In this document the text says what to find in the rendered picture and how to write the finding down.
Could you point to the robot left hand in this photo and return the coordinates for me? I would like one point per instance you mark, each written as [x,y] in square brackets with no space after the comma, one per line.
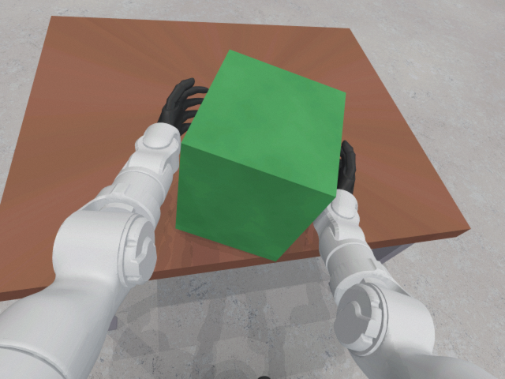
[174,111]

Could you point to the robot right forearm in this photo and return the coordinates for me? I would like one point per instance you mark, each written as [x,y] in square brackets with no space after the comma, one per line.
[342,246]

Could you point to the left robot upper arm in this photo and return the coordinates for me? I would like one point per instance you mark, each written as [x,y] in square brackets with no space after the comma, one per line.
[58,333]

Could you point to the table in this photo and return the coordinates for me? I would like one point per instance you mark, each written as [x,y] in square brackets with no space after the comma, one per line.
[101,82]

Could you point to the right robot upper arm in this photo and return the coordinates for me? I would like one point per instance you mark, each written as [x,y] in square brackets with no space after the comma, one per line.
[391,336]

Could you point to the robot left forearm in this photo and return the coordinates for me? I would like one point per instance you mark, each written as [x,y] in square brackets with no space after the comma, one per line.
[143,183]

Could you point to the carton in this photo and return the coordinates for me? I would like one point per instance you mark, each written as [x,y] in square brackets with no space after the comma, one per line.
[260,160]

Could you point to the robot right hand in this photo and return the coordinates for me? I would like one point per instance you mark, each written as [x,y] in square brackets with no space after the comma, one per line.
[347,168]

